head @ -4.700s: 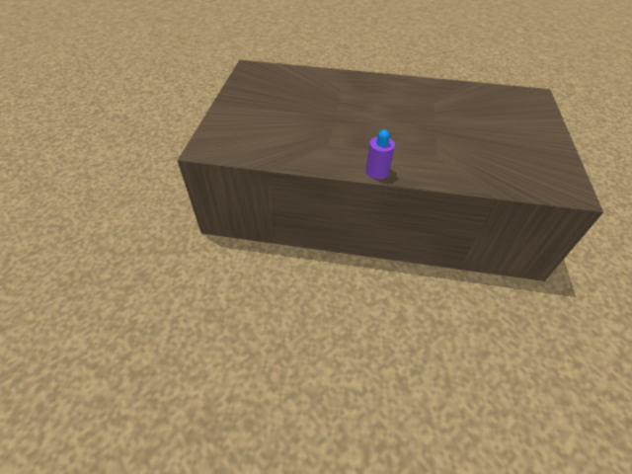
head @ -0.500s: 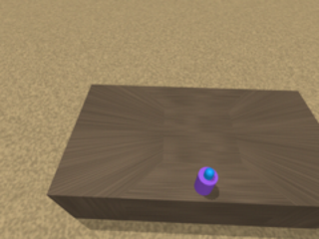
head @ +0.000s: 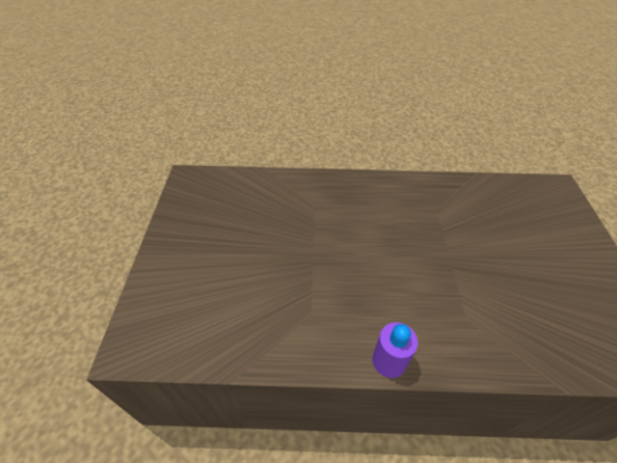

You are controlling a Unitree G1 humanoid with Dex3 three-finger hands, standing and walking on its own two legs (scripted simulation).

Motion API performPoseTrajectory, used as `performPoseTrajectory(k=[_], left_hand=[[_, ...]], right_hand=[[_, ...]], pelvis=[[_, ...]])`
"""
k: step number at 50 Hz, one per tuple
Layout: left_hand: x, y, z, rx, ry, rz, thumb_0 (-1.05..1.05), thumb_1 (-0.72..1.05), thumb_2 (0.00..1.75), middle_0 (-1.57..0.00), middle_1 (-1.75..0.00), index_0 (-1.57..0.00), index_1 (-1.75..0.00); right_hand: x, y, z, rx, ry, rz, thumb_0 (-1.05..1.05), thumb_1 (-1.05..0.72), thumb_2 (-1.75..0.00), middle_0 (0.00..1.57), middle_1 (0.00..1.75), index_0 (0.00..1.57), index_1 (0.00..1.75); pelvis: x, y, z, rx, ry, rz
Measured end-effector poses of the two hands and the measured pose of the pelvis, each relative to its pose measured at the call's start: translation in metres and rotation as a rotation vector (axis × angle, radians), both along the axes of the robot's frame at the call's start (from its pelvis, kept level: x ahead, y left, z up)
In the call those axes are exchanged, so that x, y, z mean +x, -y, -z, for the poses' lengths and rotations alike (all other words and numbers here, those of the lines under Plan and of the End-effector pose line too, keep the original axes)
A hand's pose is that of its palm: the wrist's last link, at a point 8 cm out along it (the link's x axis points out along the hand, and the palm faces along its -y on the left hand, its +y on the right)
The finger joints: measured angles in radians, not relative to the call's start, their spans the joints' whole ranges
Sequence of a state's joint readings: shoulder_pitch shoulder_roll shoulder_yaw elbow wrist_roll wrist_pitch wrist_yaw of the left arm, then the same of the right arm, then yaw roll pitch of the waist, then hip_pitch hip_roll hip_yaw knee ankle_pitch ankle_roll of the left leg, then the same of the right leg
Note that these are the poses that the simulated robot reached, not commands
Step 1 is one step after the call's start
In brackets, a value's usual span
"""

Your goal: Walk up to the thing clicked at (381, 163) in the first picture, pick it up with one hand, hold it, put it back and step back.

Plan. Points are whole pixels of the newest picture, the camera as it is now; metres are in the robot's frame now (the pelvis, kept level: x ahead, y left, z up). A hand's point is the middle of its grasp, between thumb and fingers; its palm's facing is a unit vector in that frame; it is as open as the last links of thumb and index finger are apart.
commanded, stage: stand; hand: right
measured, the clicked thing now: (395, 346) +0.40 -0.19 -0.31
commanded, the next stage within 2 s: none
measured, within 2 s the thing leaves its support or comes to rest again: neither
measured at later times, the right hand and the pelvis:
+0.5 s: hand out of the picture +0.07 -0.26 -0.16, palm faces -0.04 +0.94 -0.33, open 7.4 cm; pelvis +0.00 -0.01 +0.00, yaw +0 degrees
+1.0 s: hand out of the picture +0.08 -0.26 -0.16, palm faces -0.05 +0.94 -0.33, open 7.4 cm; pelvis +0.01 -0.01 +0.00, yaw +1 degrees
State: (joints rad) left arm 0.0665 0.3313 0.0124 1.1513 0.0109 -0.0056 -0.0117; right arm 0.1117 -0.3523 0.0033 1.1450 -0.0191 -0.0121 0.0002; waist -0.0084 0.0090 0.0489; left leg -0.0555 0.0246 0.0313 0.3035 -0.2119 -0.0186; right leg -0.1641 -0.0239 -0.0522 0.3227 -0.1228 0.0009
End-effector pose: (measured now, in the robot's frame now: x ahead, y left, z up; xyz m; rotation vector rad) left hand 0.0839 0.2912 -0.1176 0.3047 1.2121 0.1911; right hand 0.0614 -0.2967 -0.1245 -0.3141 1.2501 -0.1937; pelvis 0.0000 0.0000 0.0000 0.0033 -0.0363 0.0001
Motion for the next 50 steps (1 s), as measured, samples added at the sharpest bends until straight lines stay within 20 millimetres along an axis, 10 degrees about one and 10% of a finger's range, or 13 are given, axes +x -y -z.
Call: performPoseTrajectory(k=[50], left_hand=[[-0.002,0.001,-0.002,0.018,-0.002,-0.002,0.00,0.91,0.89,-0.20,-0.30,-0.20,-0.30]], right_hand=[[0.013,0.005,0.000,0.004,0.006,-0.023,0.01,-0.90,-0.90,0.21,0.30,0.20,0.30]], pelvis=[[0.008,0.007,0.000,-0.003,0.001,-0.009]])
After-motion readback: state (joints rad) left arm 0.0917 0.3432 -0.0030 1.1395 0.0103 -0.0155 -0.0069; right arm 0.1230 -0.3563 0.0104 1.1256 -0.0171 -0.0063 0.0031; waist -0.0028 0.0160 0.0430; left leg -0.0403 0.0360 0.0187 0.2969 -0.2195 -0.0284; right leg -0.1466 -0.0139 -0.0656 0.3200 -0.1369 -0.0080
